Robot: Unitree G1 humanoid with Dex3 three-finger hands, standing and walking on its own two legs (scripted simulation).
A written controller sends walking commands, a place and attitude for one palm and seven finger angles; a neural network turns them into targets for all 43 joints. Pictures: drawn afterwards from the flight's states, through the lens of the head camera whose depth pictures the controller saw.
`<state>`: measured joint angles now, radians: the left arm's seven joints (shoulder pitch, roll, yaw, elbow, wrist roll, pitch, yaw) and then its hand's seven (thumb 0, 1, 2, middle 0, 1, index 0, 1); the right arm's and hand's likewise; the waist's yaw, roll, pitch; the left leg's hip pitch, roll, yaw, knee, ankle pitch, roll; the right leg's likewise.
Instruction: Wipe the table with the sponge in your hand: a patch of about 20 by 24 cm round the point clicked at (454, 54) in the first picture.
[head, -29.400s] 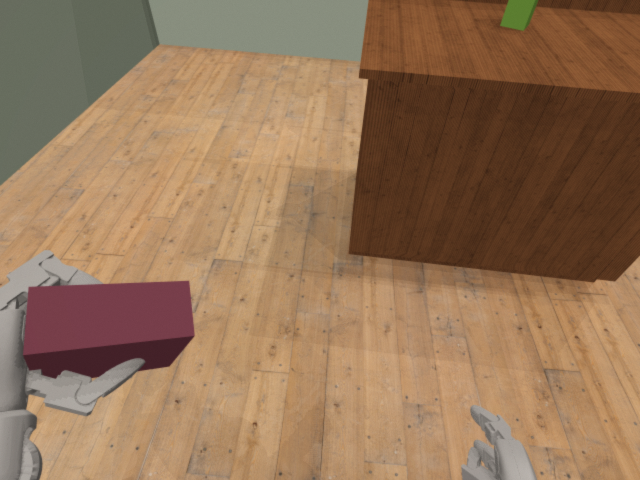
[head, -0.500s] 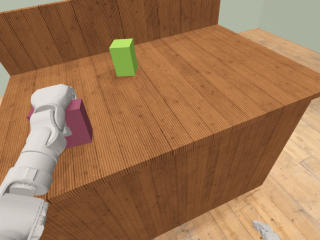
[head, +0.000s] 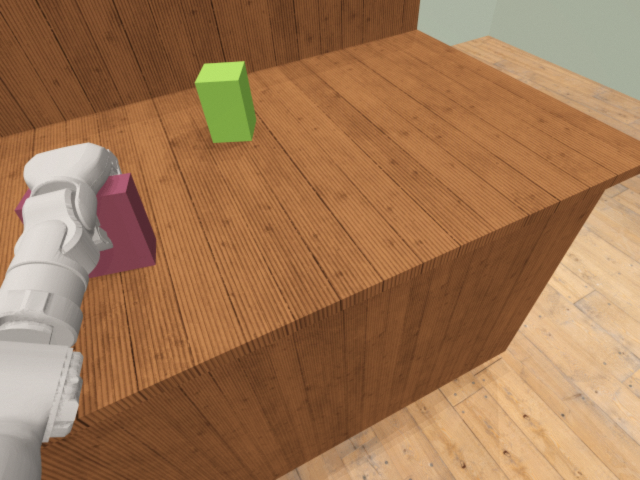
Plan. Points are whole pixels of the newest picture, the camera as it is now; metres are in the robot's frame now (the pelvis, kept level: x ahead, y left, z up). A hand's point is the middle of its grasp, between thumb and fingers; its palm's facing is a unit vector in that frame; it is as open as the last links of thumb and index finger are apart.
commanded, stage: slide back across to the first lane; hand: left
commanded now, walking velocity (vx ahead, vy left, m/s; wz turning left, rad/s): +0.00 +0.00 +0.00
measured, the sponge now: (101, 240) +0.40 +0.32 +0.11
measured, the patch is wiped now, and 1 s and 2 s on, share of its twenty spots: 0.95 0.95 0.95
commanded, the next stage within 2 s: wipe back along the first lane in 0.70 s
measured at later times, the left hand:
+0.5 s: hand (50, 205) +0.41 +0.36 +0.16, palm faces -0.04 -0.01 -1.00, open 9.6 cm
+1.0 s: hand (14, 223) +0.38 +0.40 +0.16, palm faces -0.01 -0.02 -1.00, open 9.6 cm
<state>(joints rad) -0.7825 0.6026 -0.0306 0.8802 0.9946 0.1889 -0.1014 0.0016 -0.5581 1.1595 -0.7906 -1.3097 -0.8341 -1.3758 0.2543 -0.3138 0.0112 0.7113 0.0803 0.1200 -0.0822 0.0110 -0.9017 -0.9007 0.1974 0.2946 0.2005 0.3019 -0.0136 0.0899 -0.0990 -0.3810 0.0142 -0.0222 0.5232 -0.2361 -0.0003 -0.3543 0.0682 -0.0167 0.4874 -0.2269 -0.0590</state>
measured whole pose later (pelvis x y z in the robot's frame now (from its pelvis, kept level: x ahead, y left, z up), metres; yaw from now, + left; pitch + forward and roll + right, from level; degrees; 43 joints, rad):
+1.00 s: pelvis +0.03 +0.05 +0.01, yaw +1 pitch +5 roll -2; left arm -0.48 0.65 0.04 0.38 0.95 0.27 -0.18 -0.02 -0.50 1.13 -0.73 -1.37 -0.77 -1.44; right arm 0.15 -0.29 0.03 0.61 0.07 0.12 -0.04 0.01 -0.90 -0.90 0.20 0.29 0.20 0.30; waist 0.06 0.09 -0.05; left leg -0.29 -0.05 -0.02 0.47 -0.26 0.06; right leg -0.23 0.01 -0.02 0.38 -0.23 0.00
